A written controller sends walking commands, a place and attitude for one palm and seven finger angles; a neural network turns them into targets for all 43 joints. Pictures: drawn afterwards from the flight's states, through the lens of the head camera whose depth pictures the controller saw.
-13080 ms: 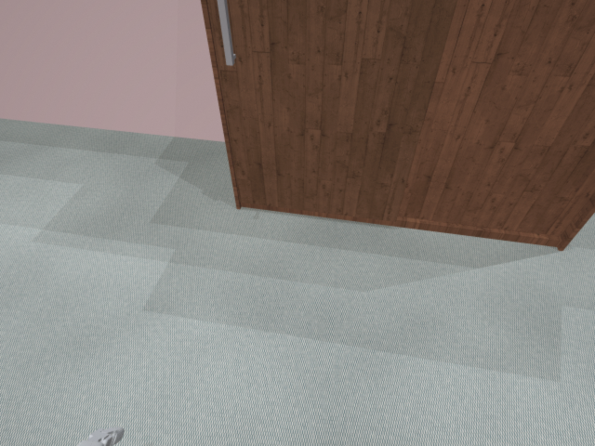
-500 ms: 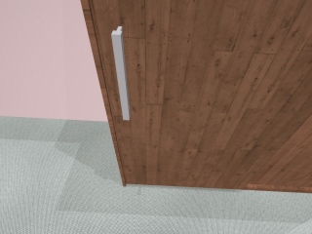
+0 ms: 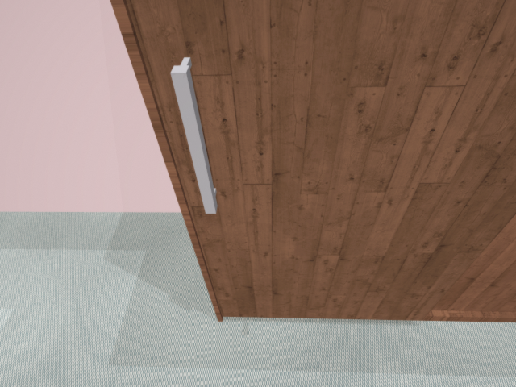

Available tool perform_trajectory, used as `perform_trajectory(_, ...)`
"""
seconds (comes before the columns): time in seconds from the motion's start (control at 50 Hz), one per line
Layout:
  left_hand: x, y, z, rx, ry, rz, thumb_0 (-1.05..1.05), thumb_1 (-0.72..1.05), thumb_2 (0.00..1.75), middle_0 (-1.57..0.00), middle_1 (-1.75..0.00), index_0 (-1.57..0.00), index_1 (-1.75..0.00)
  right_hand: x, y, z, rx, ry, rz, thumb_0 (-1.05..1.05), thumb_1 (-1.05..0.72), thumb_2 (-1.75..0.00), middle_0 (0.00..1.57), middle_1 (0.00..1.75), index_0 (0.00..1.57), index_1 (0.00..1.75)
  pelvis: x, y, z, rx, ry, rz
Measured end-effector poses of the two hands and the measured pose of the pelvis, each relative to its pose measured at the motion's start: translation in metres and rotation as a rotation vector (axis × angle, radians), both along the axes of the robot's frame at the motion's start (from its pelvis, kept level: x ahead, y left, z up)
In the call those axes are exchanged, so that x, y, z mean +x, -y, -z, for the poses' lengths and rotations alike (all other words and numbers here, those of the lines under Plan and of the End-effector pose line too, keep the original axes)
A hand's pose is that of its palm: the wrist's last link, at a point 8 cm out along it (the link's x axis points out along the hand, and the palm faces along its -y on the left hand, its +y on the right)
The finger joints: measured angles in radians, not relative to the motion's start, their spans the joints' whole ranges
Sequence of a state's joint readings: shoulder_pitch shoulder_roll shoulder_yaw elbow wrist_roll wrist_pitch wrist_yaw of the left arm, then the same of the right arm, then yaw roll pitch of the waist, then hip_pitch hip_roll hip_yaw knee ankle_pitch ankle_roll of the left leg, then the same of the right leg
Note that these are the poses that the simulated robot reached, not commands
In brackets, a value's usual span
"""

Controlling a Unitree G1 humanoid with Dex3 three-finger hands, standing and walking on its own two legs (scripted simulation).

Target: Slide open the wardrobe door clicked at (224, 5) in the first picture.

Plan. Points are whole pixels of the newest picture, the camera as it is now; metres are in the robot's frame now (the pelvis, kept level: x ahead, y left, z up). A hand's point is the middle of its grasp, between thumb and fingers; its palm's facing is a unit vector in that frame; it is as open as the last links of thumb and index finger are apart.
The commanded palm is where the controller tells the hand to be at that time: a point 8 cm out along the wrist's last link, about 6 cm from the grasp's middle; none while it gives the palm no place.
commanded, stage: come to a stop and stand still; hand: left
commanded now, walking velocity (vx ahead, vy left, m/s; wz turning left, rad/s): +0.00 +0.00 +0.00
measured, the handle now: (200, 146) +0.49 +0.13 +0.13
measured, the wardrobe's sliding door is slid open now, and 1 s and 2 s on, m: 0.00 0.00 0.00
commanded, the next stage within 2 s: look again from close up in 0.30 s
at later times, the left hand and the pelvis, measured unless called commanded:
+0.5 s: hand out of the picture +0.01 +0.15 -0.17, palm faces +0.03 -0.98 -0.20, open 7.4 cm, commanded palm none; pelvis +0.01 -0.02 +0.00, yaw +0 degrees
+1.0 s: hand out of the picture -0.01 +0.15 -0.17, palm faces +0.04 -0.98 -0.19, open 7.4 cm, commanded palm none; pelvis +0.00 -0.02 +0.01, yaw +1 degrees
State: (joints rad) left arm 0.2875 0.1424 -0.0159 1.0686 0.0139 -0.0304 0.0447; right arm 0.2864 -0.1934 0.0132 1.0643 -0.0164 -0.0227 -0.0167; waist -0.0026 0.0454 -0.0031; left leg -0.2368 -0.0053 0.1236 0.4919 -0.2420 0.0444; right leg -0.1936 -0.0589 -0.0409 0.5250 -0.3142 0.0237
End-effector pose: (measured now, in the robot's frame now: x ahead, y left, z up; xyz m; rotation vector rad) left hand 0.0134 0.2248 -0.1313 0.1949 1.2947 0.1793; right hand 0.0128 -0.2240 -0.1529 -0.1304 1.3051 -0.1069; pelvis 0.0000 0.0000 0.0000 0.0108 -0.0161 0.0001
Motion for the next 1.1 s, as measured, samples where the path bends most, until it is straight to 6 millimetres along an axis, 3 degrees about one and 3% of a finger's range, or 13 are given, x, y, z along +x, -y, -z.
perform_trajectory(0.18, 0.011, 0.008, 0.005, -0.02, -0.004, 0.007, 0.01, 0.92, 0.9, -0.2, -0.3, -0.2, -0.3, 0.009, 0.012, -0.009, -0.027, -0.006, 0.001, 0.01, -0.92, -0.9, 0.2, 0.3, 0.2, 0.3, 0.006, 0.01, -0.002, 0.0, 0.004, 0.002)
perform_trajectory(0.62, -0.02, 0.024, 0.009, -0.054, -0.088, -0.031, 0.01, 0.91, 0.9, -0.2, -0.3, -0.2, -0.3, 0.004, 0.019, -0.013, -0.037, -0.056, -0.002, 0.01, -0.92, -0.9, 0.2, 0.3, 0.2, 0.3, 0.006, 0.019, -0.005, -0.005, 0.011, -0.006)
perform_trajectory(1.1, -0.025, 0.025, 0.008, -0.054, -0.087, -0.037, 0.0, 0.91, 0.9, -0.2, -0.3, -0.2, -0.3, -0.008, 0.017, -0.013, -0.03, -0.078, 0.001, 0.01, -0.91, -0.9, 0.2, 0.3, 0.2, 0.3, 0.0, 0.021, -0.006, -0.006, 0.009, -0.008)
